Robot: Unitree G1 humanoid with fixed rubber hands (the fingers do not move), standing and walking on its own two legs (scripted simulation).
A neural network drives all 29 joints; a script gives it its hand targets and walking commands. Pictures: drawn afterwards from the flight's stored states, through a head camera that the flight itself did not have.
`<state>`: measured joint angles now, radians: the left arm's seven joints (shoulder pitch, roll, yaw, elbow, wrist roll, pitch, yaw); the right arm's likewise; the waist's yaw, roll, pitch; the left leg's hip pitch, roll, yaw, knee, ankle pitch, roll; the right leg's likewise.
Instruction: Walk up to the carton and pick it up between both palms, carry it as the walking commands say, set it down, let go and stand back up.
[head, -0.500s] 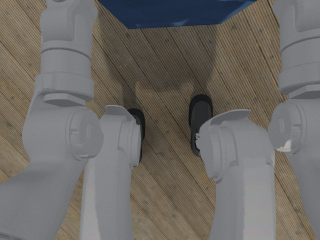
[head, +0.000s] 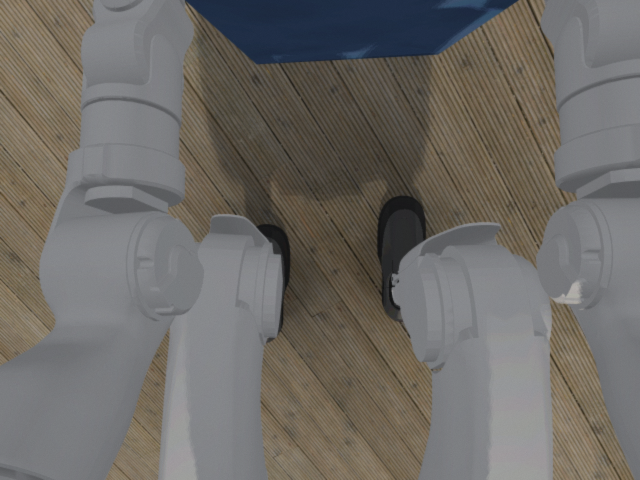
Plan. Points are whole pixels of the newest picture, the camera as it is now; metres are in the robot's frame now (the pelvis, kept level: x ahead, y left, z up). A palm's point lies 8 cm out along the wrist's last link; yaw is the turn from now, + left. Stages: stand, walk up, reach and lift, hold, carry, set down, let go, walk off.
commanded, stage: set down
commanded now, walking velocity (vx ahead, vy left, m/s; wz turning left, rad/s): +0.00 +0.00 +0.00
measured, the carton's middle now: out of the picture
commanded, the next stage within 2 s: none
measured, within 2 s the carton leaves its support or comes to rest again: rests again in 0.20 s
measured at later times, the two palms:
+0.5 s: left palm out of the picture +0.55 +0.15 -0.17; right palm out of the picture +0.56 -0.19 -0.18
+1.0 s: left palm out of the picture +0.54 +0.16 -0.19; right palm out of the picture +0.55 -0.21 -0.20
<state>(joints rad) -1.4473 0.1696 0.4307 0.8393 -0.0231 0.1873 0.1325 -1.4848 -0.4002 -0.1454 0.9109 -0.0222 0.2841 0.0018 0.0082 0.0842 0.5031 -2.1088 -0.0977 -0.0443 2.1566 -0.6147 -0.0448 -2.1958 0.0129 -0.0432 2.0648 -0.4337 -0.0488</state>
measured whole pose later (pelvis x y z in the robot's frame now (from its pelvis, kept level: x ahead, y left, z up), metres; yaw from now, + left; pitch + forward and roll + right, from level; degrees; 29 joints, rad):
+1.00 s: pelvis +0.00 +0.00 -0.01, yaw +0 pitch +34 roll +0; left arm -1.44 0.23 0.26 0.95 -0.12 0.09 0.18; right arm -1.49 -0.46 -0.13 1.09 0.11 0.09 -0.02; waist 0.01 0.06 0.49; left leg -2.16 -0.11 -0.04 2.18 -0.61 -0.05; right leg -2.23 0.00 -0.04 2.08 -0.44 -0.04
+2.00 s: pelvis +0.01 +0.00 +0.12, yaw +0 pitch +26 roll +2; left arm -1.27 0.26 0.24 0.50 -0.16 0.42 0.20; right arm -1.39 -0.53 -0.15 0.74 0.15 0.38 0.00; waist 0.01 0.04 0.52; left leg -1.66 -0.08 -0.04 1.81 -0.60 -0.05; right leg -1.75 0.02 -0.02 1.76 -0.46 -0.05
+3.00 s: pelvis +0.08 +0.00 +0.31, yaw -1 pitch +22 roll +2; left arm -0.39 0.26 0.19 0.40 -0.09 0.24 -0.04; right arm -0.44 -0.34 -0.10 0.46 0.11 0.27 0.04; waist 0.01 0.02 0.12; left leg -0.96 -0.05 -0.04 0.99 -0.42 -0.04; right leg -1.03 0.03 0.02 0.98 -0.32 -0.03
